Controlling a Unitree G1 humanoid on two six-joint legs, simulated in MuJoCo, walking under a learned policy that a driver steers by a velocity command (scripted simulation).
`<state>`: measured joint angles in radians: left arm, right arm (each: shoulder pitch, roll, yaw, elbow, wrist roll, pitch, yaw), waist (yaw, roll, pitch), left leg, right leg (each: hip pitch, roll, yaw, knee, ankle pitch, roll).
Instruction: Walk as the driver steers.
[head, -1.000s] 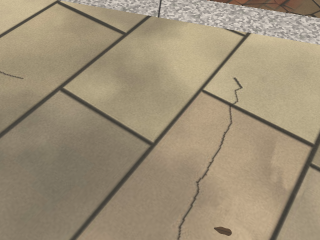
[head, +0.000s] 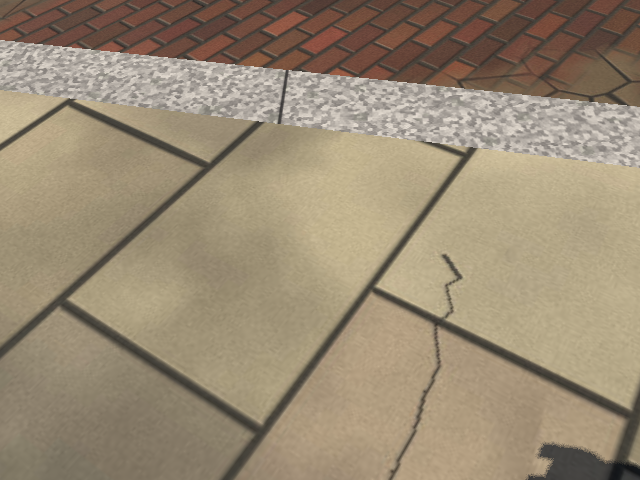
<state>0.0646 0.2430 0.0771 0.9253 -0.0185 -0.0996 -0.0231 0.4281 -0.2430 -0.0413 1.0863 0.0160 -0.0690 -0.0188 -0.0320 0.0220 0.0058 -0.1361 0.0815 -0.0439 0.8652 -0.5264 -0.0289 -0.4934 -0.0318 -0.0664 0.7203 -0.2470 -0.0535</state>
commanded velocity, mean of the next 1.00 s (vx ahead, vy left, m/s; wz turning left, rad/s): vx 0.49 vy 0.00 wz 0.00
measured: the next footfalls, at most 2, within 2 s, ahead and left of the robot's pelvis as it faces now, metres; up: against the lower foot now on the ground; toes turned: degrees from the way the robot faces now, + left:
left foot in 0.56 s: +0.47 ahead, +0.12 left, +0.00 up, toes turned +3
right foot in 1.12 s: +0.80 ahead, -0.12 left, +0.00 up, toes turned -3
